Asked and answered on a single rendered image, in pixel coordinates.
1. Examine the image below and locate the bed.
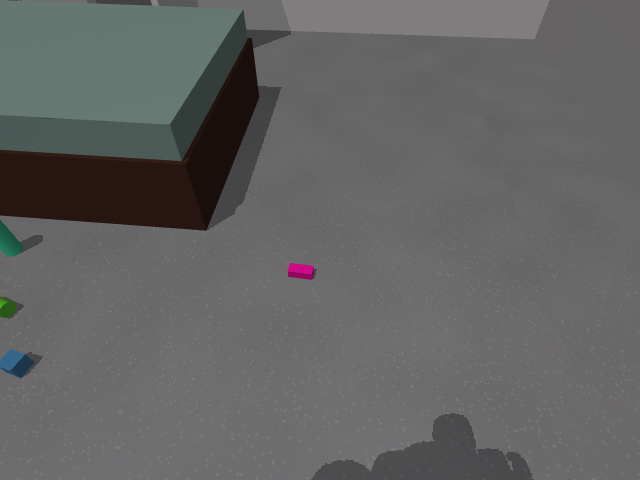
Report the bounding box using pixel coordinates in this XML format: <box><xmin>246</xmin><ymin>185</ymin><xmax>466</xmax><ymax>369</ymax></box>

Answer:
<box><xmin>0</xmin><ymin>0</ymin><xmax>259</xmax><ymax>231</ymax></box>

